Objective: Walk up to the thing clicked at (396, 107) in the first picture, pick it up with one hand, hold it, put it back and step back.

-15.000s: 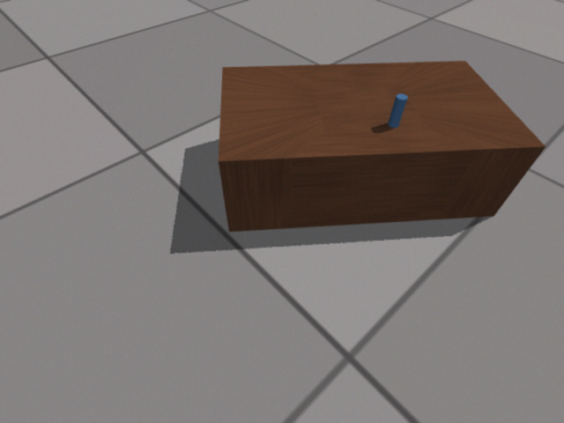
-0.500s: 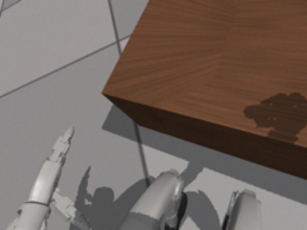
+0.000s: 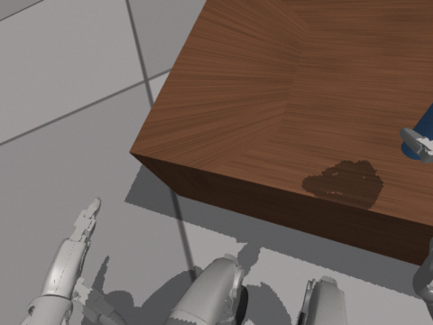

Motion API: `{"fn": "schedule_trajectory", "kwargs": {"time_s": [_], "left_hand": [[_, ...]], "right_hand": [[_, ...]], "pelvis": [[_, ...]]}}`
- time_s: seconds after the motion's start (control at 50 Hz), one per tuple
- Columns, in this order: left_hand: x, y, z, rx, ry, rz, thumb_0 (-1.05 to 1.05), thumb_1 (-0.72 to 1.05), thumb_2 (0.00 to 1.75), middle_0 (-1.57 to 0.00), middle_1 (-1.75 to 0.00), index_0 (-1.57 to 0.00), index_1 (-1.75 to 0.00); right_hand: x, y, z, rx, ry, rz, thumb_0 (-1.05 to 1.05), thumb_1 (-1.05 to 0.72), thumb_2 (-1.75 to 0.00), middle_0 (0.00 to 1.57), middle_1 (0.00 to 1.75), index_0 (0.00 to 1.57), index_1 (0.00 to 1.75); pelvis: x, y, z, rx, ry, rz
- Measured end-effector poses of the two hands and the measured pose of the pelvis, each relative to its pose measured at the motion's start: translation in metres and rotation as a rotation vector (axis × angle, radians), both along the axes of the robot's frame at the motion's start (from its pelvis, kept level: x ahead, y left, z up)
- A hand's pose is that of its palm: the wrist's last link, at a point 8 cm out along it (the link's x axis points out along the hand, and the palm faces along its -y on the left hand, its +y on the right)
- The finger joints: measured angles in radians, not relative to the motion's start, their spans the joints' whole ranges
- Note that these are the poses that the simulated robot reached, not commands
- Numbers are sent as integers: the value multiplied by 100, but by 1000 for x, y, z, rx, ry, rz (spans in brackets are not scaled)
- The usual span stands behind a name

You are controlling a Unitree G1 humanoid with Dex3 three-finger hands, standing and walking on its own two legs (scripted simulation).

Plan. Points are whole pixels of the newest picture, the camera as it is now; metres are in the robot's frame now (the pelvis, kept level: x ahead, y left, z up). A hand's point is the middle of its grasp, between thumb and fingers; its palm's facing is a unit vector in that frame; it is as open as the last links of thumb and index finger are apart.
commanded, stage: lift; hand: right
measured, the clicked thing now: (432, 128) +0.49 -0.24 +0.00
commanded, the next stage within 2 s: hold in 1.26 s
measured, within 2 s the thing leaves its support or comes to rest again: neither
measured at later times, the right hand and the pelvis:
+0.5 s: hand out of the picture +0.42 -0.23 +0.08, palm faces +0.23 +0.97 +0.01, open 8.5 cm; pelvis +0.02 +0.00 +0.06, yaw -3 degrees
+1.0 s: hand out of the picture +0.39 -0.21 +0.12, palm faces +0.24 +0.97 +0.01, open 8.5 cm; pelvis +0.03 +0.00 +0.09, yaw -3 degrees
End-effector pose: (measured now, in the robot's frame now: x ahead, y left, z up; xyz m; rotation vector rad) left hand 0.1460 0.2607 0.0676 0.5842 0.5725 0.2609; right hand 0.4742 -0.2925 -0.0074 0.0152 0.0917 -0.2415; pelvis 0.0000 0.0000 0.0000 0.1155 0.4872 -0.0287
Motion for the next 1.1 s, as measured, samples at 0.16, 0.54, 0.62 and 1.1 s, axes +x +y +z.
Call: {"fn": "schedule_trajectory", "kwargs": {"time_s": [0.16, 0.54, 0.62, 1.1], "left_hand": [[14, -13, 3, -104, -31, -34, -1, -53, 5, -6, -6, -7, -4], [24, -10, 6, -217, -6, -6, -1, -54, 5, -6, -5, -6, -5], [25, -11, 3, -237, 9, 3, -1, -53, 5, -6, -5, -7, -5], [38, -10, 0, -310, 37, 34, -1, -52, 3, -5, -5, -6, -4]], "right_hand": [[-27, 2, 31, 0, -2, 3, -4, 48, -111, 97, 142, 98, 144], [-90, 19, 91, 6, -34, 4, -3, 45, -108, 96, 138, 97, 140], [-97, 23, 100, -3, -52, -1, -3, 45, -108, 96, 138, 97, 140], [-121, 42, 134, -15, -74, 4, -3, 47, -108, 97, 139, 99, 141]], "pelvis": [[9, -1, 21, -16, -47, -9], [20, -4, 63, -63, -177, -26], [20, -4, 68, -72, -196, -26], [34, 0, 89, -101, -262, -24]]}}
